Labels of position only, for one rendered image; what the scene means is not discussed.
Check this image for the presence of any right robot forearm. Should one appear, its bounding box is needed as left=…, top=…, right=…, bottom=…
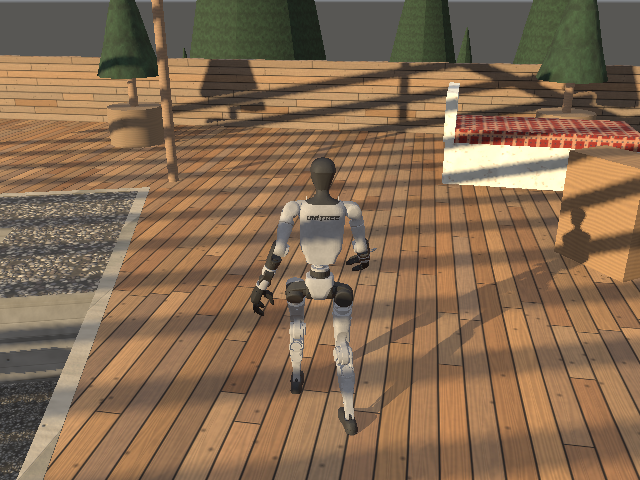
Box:
left=357, top=238, right=370, bottom=263

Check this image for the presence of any left robot shin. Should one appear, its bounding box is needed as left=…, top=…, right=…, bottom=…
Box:
left=289, top=322, right=304, bottom=382

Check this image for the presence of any left robot forearm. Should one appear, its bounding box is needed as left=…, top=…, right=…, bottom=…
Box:
left=256, top=240, right=282, bottom=290

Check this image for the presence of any robot left hand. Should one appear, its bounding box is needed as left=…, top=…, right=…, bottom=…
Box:
left=251, top=286, right=274, bottom=316

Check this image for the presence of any robot shin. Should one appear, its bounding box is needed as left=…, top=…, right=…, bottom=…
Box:
left=289, top=322, right=304, bottom=382
left=336, top=346, right=355, bottom=420

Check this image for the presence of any robot right hand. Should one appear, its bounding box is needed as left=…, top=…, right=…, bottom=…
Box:
left=346, top=255, right=369, bottom=271

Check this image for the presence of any left robot upper arm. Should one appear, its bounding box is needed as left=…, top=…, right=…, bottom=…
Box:
left=273, top=200, right=302, bottom=257

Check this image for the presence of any right robot shin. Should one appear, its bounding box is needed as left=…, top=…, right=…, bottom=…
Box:
left=336, top=346, right=355, bottom=420

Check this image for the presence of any right robot upper arm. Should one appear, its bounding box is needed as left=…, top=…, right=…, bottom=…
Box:
left=342, top=201, right=368, bottom=253

